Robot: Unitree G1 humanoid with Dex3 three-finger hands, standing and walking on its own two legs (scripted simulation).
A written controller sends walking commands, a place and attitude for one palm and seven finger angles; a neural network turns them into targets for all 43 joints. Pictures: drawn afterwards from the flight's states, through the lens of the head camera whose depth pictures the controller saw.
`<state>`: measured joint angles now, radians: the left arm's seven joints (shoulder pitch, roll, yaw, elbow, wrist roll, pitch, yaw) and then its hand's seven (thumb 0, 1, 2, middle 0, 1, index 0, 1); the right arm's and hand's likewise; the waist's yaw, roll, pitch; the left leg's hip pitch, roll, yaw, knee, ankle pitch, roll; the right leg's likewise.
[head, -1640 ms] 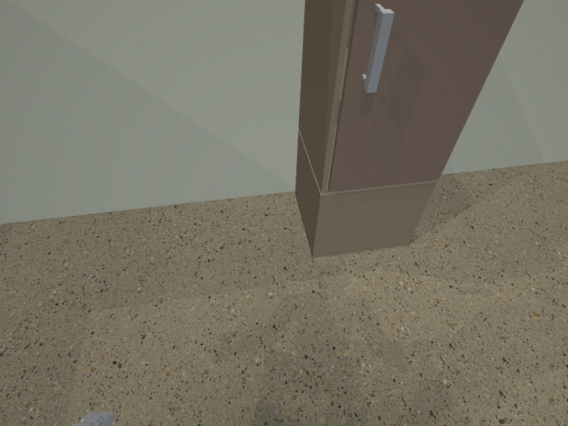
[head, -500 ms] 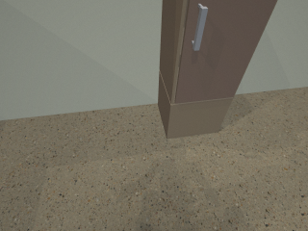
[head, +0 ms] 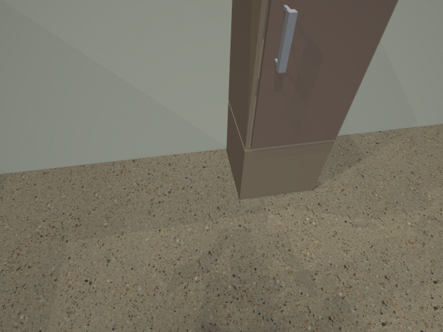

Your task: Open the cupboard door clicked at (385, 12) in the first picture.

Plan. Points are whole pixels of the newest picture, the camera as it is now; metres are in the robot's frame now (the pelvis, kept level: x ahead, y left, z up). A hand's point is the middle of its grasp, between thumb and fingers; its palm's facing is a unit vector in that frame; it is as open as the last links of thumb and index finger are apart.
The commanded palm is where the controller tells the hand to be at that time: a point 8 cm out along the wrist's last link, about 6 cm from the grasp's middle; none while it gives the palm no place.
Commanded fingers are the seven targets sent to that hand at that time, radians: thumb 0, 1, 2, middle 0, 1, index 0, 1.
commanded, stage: walk to a spot facing it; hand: left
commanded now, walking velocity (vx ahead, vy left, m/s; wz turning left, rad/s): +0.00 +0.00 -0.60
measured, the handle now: (283, 40) +0.88 -0.12 +0.13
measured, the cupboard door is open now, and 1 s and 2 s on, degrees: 0 0 0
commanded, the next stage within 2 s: none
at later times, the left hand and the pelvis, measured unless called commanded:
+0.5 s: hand out of the picture +0.04 +0.16 -0.17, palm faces -0.17 -0.96 -0.24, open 7.4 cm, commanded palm none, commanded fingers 0.00 0.90 0.90 -0.20 -0.30 -0.20 -0.30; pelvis -0.03 -0.02 -0.01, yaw -14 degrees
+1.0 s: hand out of the picture +0.14 +0.18 -0.17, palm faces -0.46 -0.86 -0.22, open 7.4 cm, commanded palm none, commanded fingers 0.00 0.90 0.90 -0.20 -0.30 -0.20 -0.30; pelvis -0.05 +0.03 +0.00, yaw -32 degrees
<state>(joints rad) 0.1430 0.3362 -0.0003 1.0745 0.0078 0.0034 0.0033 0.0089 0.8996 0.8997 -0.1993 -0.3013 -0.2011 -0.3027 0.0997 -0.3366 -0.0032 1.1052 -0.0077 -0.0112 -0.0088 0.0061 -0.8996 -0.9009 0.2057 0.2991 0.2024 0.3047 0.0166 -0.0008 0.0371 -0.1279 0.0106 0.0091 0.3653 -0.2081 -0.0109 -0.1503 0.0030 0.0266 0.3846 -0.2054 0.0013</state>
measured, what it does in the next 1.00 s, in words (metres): steps on the spot, turning right: left foot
